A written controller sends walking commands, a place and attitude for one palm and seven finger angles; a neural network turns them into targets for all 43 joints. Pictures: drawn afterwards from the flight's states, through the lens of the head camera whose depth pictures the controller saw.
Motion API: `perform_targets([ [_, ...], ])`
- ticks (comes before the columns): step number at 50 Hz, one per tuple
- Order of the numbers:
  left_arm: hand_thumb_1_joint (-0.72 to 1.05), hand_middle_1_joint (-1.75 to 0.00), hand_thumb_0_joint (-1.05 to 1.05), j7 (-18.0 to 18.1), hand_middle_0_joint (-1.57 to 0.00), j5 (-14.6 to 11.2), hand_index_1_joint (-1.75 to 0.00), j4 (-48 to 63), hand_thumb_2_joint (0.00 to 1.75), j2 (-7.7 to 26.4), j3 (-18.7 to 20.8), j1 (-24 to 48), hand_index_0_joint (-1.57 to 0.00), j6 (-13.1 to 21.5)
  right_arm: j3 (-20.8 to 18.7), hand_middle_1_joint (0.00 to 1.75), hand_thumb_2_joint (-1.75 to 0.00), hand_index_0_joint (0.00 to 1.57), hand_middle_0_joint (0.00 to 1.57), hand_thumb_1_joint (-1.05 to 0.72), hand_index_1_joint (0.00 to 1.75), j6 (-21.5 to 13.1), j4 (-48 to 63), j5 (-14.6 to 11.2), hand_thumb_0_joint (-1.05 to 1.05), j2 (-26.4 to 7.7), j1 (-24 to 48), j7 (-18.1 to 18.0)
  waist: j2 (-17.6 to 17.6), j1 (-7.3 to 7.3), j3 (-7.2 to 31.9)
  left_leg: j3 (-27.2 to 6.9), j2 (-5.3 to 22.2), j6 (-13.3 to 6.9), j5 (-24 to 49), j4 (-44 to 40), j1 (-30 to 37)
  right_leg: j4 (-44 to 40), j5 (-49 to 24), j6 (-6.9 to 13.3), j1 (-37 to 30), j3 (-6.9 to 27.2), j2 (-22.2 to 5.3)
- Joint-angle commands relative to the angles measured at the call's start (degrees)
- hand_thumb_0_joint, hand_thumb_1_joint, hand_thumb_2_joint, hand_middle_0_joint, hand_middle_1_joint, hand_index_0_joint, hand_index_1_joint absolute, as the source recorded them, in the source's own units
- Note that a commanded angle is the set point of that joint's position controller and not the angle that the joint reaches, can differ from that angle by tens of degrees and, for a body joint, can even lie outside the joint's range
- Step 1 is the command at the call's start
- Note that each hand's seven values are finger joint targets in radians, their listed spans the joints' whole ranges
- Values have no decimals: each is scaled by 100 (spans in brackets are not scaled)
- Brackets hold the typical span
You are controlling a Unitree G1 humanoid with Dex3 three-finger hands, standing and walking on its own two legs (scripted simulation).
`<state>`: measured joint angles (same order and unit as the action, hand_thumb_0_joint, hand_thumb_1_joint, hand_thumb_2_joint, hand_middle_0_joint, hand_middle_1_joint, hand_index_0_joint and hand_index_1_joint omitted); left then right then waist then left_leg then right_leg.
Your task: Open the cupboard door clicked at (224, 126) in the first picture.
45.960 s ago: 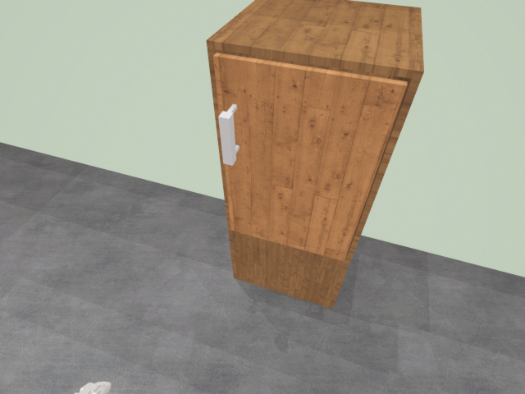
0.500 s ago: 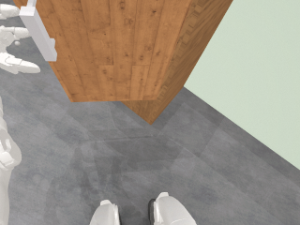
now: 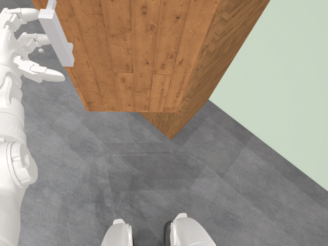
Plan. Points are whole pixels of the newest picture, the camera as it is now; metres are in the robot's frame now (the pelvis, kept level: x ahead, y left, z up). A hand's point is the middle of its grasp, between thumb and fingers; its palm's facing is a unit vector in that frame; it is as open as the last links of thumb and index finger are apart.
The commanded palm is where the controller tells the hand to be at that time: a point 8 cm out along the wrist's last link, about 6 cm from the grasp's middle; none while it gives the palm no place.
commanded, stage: slide the fingers in behind the handle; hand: left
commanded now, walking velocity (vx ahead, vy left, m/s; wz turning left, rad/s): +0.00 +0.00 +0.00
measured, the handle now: (60, 34) +0.58 +0.19 +0.09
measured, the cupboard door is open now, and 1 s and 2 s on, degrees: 44 42 45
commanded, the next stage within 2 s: close the thumb around the handle in 0.78 s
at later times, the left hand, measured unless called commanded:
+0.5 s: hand (68, 46) +0.55 +0.17 +0.09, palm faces -0.02 -1.00 -0.02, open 14.1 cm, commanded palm +0.52 +0.21 +0.09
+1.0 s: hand (67, 50) +0.53 +0.17 +0.09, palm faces -0.03 -1.00 -0.02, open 13.8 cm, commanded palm +0.51 +0.21 +0.09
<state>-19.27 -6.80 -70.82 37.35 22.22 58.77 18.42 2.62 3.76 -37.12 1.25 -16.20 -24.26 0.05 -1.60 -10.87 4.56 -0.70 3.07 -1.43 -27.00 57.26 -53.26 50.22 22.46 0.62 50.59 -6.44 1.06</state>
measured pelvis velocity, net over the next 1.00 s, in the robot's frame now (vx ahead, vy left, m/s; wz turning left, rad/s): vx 0.00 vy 0.00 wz -0.01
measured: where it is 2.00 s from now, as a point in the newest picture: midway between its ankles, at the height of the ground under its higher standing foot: outside the picture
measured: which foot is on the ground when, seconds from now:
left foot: down 0.00-1.00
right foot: down 0.00-1.00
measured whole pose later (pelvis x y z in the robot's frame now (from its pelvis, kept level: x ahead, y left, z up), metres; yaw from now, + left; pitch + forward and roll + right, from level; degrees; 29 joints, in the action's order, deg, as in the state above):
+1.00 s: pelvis +0.00 +0.00 +0.00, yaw -1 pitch +22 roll -3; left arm -15.2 -4.3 -70.4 32.3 22.4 58.0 20.3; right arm 1.9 3.1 -36.3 1.1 -16.3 -24.3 0.6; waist -2.2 -11.4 4.6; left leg 0.9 3.0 -1.4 -26.8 56.5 -51.9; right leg 51.2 22.6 0.7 50.7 -4.7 1.1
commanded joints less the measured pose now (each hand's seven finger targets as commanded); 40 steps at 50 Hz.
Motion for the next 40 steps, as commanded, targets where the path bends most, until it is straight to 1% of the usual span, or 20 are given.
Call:
perform_targets([
  [1,-50,-120,0,-221,-30,69,-120,1330,30,388,-547,3052,-30,387,-373,30,-90,20,20,-90,30,-83,11,30,0,-1081,-1222,-78,-1197,-509,2661,-478,-54,24,2896,-493,2864,-427,-1684,68,-294,281,276],
  [4,-50,-120,0,-154,-30,77,-120,1374,30,183,-671,3153,-30,419,-393,30,-90,20,20,-90,30,-130,-46,53,0,-1071,-1228,-67,-1390,-496,2763,-562,-32,80,3064,-486,3128,-398,-1593,87,-95,238,268],
  [7,-50,-120,0,-76,-30,52,-120,1251,30,-34,-793,3289,-30,391,-378,30,-90,20,20,-90,30,-179,-82,59,0,-1061,-1259,-58,-1133,-608,2567,-580,-56,43,2920,-492,2959,-407,-1557,94,-91,220,271],
  [9,-50,-120,0,-39,-30,112,-120,1308,30,-13,-796,3342,-30,414,-412,30,-90,20,20,-90,30,-186,-118,66,0,-1070,-1280,-45,-1212,-575,2816,-624,-39,80,3051,-470,3121,-366,-1580,85,-60,226,257],
  [10,-50,-120,0,-45,-30,116,-120,1408,30,-243,-971,3339,-30,426,-413,30,-90,20,20,-90,30,-199,-118,80,0,-1039,-1255,-21,-1423,-553,2931,-623,-45,103,3179,-465,3252,-356,-1596,95,-22,220,251],
  [12,-50,-120,0,-17,-30,99,-120,1460,30,-422,-1078,3330,-30,461,-427,30,-90,20,20,-90,30,-220,-129,93,0,-1021,-1283,-3,-1427,-581,2971,-669,-15,130,3458,-433,3432,-340,-1621,103,78,189,258],
  [14,-50,-120,0,21,-30,109,-120,1276,30,-491,-1112,3302,-30,421,-428,30,-90,20,20,-90,30,-209,-181,96,0,-1022,-1268,25,-1327,-597,2800,-692,-8,146,3332,-448,3356,-356,-1565,93,144,169,265],
  [15,-50,-120,0,44,-30,68,-120,1340,30,-344,-952,3378,-30,416,-434,30,-90,20,20,-90,30,-210,-171,97,0,-1034,-1268,27,-1270,-580,2817,-653,-26,124,3227,-452,3236,-357,-1609,97,10,184,261],
  [16,-50,-120,0,98,-30,35,-120,1126,30,-99,-665,3195,-30,360,-425,30,-90,20,20,-90,30,-199,-135,79,0,-1053,-1287,18,-956,-518,2801,-630,-50,89,3049,-471,3013,-350,-1624,99,-182,185,271],
  [18,-50,-120,0,290,-30,-64,-120,1089,30,400,-104,3302,-30,344,-385,30,-90,20,20,-90,30,-219,-79,76,0,-1050,-1268,-3,-955,-405,2930,-526,-98,60,2987,-453,2704,-289,-1829,96,-495,245,255],
  [20,-50,-120,0,540,-30,66,-120,1048,30,949,318,3148,-30,370,-326,30,-90,20,20,-90,30,-221,58,79,0,-1026,-1260,23,-817,-271,2865,-397,-153,7,2849,-453,2219,-243,-2028,79,-895,321,235],
  [22,-50,-120,0,587,-30,312,-120,1413,30,967,175,2967,-30,571,-329,30,-90,20,20,-90,30,-234,197,86,0,-973,-1269,66,-988,-179,3072,-375,-162,-1,3120,-446,2332,-169,-2272,94,-1083,343,239],
  [23,-50,-120,0,569,-30,402,-120,1520,30,841,66,2711,-30,654,-347,30,-90,20,20,-90,30,-223,229,82,0,-936,-1231,83,-1215,-103,3248,-347,-147,24,3399,-414,2548,-158,-2404,86,-1052,368,237],
  [24,-50,-120,0,546,-30,412,-120,1595,30,706,-23,2503,-30,696,-361,30,-90,20,20,-90,30,-199,257,78,0,-930,-1209,101,-1197,-86,3269,-361,-114,50,3570,-421,2699,-166,-2435,80,-1008,340,247],
  [26,-50,-120,0,446,-30,329,-120,1461,30,747,42,2347,-30,638,-382,30,-90,20,20,-90,30,-136,291,48,0,-979,-1201,104,-829,-143,3103,-306,-106,16,3301,-473,2522,-239,-2409,54,-1143,345,273],
  [29,-50,-120,0,283,-30,126,-120,1184,30,994,322,2272,-30,415,-371,30,-90,20,20,-90,30,-64,376,-15,0,-1035,-1203,26,-441,-110,2934,-197,-173,-50,2852,-595,1992,-298,-2525,40,-1626,406,265],
  [31,-50,-120,0,224,-30,150,-120,1217,30,945,239,2381,-30,372,-375,30,-90,20,20,-90,30,-73,380,-30,0,-1018,-1182,2,-559,-154,2781,-149,-187,-68,2612,-607,1915,-351,-2370,27,-1516,433,253],
  [33,-50,-120,0,249,-30,179,-120,1446,30,1070,313,2474,-30,490,-375,30,-90,20,20,-90,30,-76,357,-11,0,-1010,-1228,-10,-783,-114,2922,-191,-166,-51,2817,-591,2168,-330,-2379,39,-1408,434,254],
  [37,-50,-120,0,283,-30,105,-120,1542,30,667,91,2514,-30,634,-403,30,-90,20,20,-90,30,-115,296,9,0,-971,-1254,-9,-775,-196,2899,-252,-127,-32,3036,-558,2448,-309,-2322,51,-1150,384,271],
  [40,-50,-120,0,295,-30,112,-120,1526,30,661,99,2395,-30,628,-428,30,-90,20,20,-90,30,-114,243,16,0,-1005,-1246,13,-974,-128,3013,-284,-105,24,3164,-555,2655,-310,-2245,48,-1021,371,261],
])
